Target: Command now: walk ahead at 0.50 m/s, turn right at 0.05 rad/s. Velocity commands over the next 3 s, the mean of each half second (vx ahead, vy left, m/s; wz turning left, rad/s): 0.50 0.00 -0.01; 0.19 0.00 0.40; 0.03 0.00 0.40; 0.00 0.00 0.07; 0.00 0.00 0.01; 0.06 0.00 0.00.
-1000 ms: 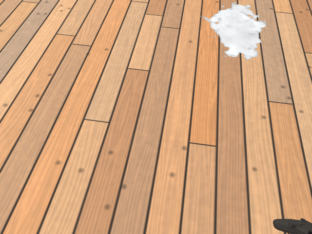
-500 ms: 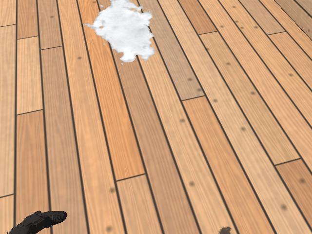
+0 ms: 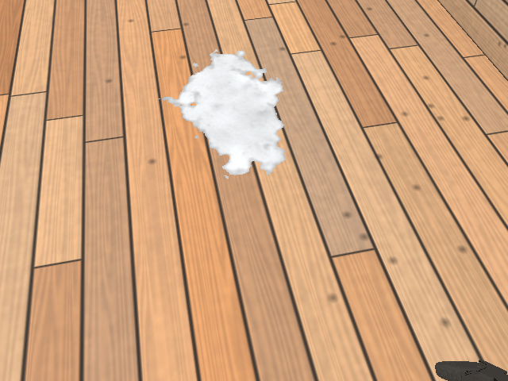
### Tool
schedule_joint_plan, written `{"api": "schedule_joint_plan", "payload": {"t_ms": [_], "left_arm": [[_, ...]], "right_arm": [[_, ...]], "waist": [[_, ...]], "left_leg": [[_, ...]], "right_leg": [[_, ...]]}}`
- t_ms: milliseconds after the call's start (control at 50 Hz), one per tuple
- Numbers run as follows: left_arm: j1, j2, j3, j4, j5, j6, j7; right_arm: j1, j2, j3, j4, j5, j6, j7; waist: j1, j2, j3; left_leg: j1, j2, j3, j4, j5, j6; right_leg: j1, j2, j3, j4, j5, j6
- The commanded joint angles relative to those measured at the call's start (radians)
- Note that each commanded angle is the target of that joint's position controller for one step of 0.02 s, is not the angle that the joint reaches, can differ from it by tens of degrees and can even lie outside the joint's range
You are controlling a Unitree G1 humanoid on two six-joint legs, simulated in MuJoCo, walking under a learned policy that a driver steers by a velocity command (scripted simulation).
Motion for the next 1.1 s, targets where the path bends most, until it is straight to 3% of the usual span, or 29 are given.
{"api": "schedule_joint_plan", "payload": {"t_ms": [20,40,60,80,100,140,200,320,380,440,480,500,520,540,560,580,600,620,640,680,720,840,940,1000,1020,1040,1060,1080,1100], "left_arm": [[0.125,-0.012,-0.018,-0.088,0.003,-0.028,0.0],[0.054,0.089,-0.002,-0.075,-0.01,-0.043,-0.005],[-0.052,0.129,0.01,-0.104,-0.028,-0.052,-0.01],[-0.109,0.119,0.006,-0.118,-0.021,-0.056,-0.006],[-0.137,0.112,0.01,-0.122,-0.006,-0.055,-0.004],[-0.09,0.084,0.01,-0.11,-0.004,-0.04,-0.005],[-0.114,0.051,0.002,-0.117,0.004,-0.022,0.0],[-0.304,0.014,-0.014,-0.155,0.003,-0.038,-0.013],[-0.39,0.016,-0.016,-0.18,-0.005,-0.046,-0.028],[-0.422,0.034,-0.011,-0.201,-0.008,-0.053,-0.044],[-0.366,0.062,0.001,-0.192,-0.003,-0.06,-0.046],[-0.258,0.09,0.019,-0.161,0.007,-0.064,-0.041],[-0.113,0.148,0.041,-0.126,0.025,-0.067,-0.032],[0.001,0.243,0.059,-0.119,0.055,-0.064,-0.021],[0.018,0.206,0.05,-0.113,0.043,-0.051,-0.022],[-0.034,0.141,0.03,-0.127,0.031,-0.044,-0.022],[-0.098,0.105,0.018,-0.133,0.024,-0.041,-0.017],[-0.156,0.078,0.01,-0.125,0.021,-0.041,-0.018],[-0.204,0.054,0.005,-0.123,0.02,-0.044,-0.018],[-0.261,0.063,0.01,-0.115,0.036,-0.051,-0.017],[-0.293,0.081,0.016,-0.104,0.041,-0.054,-0.006],[-0.298,0.117,0.028,-0.068,0.025,-0.015,0.029],[-0.277,0.157,0.046,-0.044,-0.003,0.022,0.019],[-0.276,0.15,0.049,-0.028,-0.024,0.033,0.018],[-0.217,0.125,0.045,-0.01,-0.009,0.031,0.014],[-0.238,0.077,0.027,-0.056,0.038,0.021,0.007],[-0.293,0.067,0.019,-0.083,0.041,0.018,0.006],[-0.336,0.108,0.031,-0.081,0.016,0.021,0.002],[-0.346,0.095,0.03,-0.081,0.0,0.024,0.007]], "right_arm": [[0.383,-0.298,-0.092,0.041,-0.01,-0.004,-0.007],[0.377,-0.199,-0.066,0.031,0.014,-0.002,-0.006],[0.312,-0.165,-0.055,0.024,0.012,0.001,-0.012],[0.247,-0.157,-0.05,0.012,0.002,0.005,-0.015],[0.205,-0.136,-0.044,0.008,-0.006,0.006,-0.014],[0.179,-0.114,-0.036,0.008,-0.015,-0.001,-0.013],[0.189,-0.141,-0.043,0.03,-0.003,-0.01,-0.019],[0.255,-0.174,-0.051,0.07,0.008,0.007,-0.038],[0.312,-0.186,-0.054,0.101,0.015,0.019,-0.039],[0.324,-0.198,-0.061,0.121,0.02,0.036,-0.044],[0.313,-0.209,-0.065,0.127,0.024,0.046,-0.049],[0.287,-0.204,-0.062,0.124,0.023,0.052,-0.052],[0.289,-0.166,-0.047,0.111,0.011,0.053,-0.055],[0.354,-0.071,-0.016,0.077,-0.011,0.04,-0.053],[0.429,-0.064,-0.01,0.104,0.003,0.028,-0.051],[0.378,-0.173,-0.042,0.107,0.028,0.028,-0.051],[0.301,-0.173,-0.047,0.084,0.035,0.033,-0.053],[0.278,-0.155,-0.048,0.084,0.026,0.047,-0.059],[0.281,-0.149,-0.056,0.088,0.02,0.067,-0.064],[0.316,-0.111,-0.057,0.087,0.02,0.107,-0.072],[0.293,-0.096,-0.06,0.057,0.014,0.127,-0.078],[0.162,-0.08,-0.059,-0.02,0.007,0.132,-0.049],[0.088,-0.104,-0.073,-0.087,0.008,0.153,-0.023],[0.136,-0.117,-0.087,-0.093,0.007,0.155,-0.02],[0.2,-0.191,-0.114,-0.083,0.004,0.15,-0.036],[0.247,-0.323,-0.143,-0.093,-0.008,0.147,-0.061],[0.252,-0.293,-0.126,-0.11,-0.028,0.131,-0.054],[0.233,-0.251,-0.113,-0.112,-0.019,0.112,-0.042],[0.186,-0.227,-0.108,-0.11,-0.006,0.1,-0.046]], "waist": [[-0.117,0.321,-0.39],[-0.167,0.209,-0.347],[-0.167,0.139,-0.203],[-0.14,0.051,-0.124],[-0.116,0.034,-0.063],[-0.067,0.077,-0.058],[-0.055,0.066,-0.023],[-0.117,0.05,0.023],[-0.151,0.052,0.045],[-0.14,0.064,0.055],[-0.095,0.076,0.026],[-0.029,0.068,-0.031],[0.03,0.04,-0.16],[0.03,-0.153,-0.334],[0.02,-0.306,-0.463],[0.032,-0.185,-0.356],[0.009,-0.147,-0.242],[-0.024,-0.094,-0.166],[-0.055,-0.106,-0.123],[-0.098,-0.13,-0.095],[-0.112,-0.128,-0.07],[-0.071,-0.099,-0.068],[-0.048,-0.104,-0.044],[-0.088,-0.085,-0.061],[-0.099,0.024,-0.111],[-0.082,0.292,-0.152],[-0.121,0.28,-0.264],[-0.138,0.145,-0.249],[-0.108,0.104,-0.195]], "left_leg": [[0.875,0.374,-0.686,-0.114,-0.182,0.274],[0.864,0.355,-0.741,-0.192,-0.354,0.243],[0.741,0.328,-0.591,-0.21,-0.345,0.2],[0.602,0.293,-0.491,-0.229,-0.248,0.18],[0.49,0.26,-0.419,-0.256,-0.145,0.179],[0.387,0.224,-0.34,-0.306,-0.044,0.183],[0.331,0.215,-0.249,-0.363,0.04,0.203],[0.358,0.163,-0.106,-0.386,0.079,0.153],[0.419,0.191,-0.109,-0.364,0.056,0.149],[0.513,0.239,-0.129,-0.311,0.101,0.132],[0.529,0.243,-0.149,-0.229,0.232,0.113],[0.51,0.196,-0.123,-0.095,0.397,0.085],[0.409,0.131,-0.088,0.111,0.366,0.042],[0.063,-0.001,-0.028,0.485,-0.031,-0.037],[-0.093,-0.083,-0.124,0.703,-0.595,-0.07],[-0.14,-0.03,-0.184,0.787,-0.578,-0.074],[-0.177,0.013,-0.142,0.779,-0.535,-0.077],[-0.158,0.047,-0.124,0.72,-0.477,-0.085],[-0.105,0.077,-0.116,0.668,-0.43,-0.091],[-0.003,0.07,-0.084,0.656,-0.353,-0.11],[-0.019,0.077,-0.082,0.594,-0.291,-0.122],[0.013,0.089,-0.036,0.322,-0.1,-0.103],[0.017,0.068,0.011,0.194,-0.229,-0.063],[0.16,0.017,0.049,-0.025,-0.103,-0.006],[0.324,0.039,-0.037,-0.101,0.21,0.041],[0.56,0.271,-0.368,-0.058,0.7,0.188],[0.602,0.398,-0.565,-0.1,0.676,0.367],[0.575,0.354,-0.482,-0.12,0.601,0.341],[0.53,0.293,-0.399,-0.117,0.488,0.275]], "right_leg": [[-0.608,0.061,0.029,0.75,-0.056,0.001],[-0.726,0.014,0.133,0.848,-0.106,-0.005],[-0.786,-0.035,0.102,0.851,-0.017,-0.012],[-0.76,-0.085,0.066,0.806,0.071,-0.011],[-0.732,-0.113,0.054,0.745,0.124,-0.005],[-0.637,-0.145,0.055,0.687,0.174,0.005],[-0.657,-0.16,0.034,0.584,0.232,0.034],[-0.642,-0.133,-0.007,0.226,0.537,0.049],[-0.633,-0.11,-0.02,0.133,0.557,0.041],[-0.64,-0.098,-0.013,0.073,0.472,0.007],[-0.53,-0.071,-0.024,0.038,0.403,-0.018],[-0.372,-0.04,-0.049,-0.009,0.428,-0.04],[-0.113,-0.096,-0.012,0.022,0.567,-0.077],[0.291,-0.362,0.302,0.067,0.778,-0.19],[0.379,-0.488,0.558,-0.015,0.873,-0.294],[0.262,-0.451,0.434,-0.024,0.888,-0.261],[0.148,-0.409,0.286,-0.029,0.931,-0.227],[0.023,-0.361,0.192,-0.062,0.927,-0.2],[-0.083,-0.328,0.124,-0.103,0.889,-0.182],[-0.227,-0.312,0.041,-0.173,0.875,-0.192],[-0.259,-0.321,-0.018,-0.213,0.856,-0.208],[-0.188,-0.318,-0.143,-0.226,0.716,-0.192],[-0.087,-0.372,-0.135,-0.136,0.672,-0.17],[-0.086,-0.335,-0.181,0.035,0.698,-0.086],[-0.161,-0.255,-0.234,0.21,0.623,-0.012],[-0.486,-0.111,-0.283,0.528,0.142,0.085],[-0.637,-0.013,-0.092,0.749,-0.244,0.114],[-0.666,-0.04,0.005,0.816,-0.215,0.1],[-0.689,-0.06,0.022,0.792,-0.133,0.083]]}}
